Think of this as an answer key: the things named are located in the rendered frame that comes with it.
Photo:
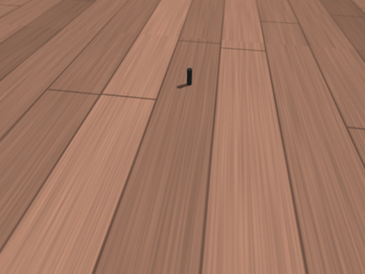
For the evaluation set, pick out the can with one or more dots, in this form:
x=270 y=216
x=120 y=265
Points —
x=189 y=76

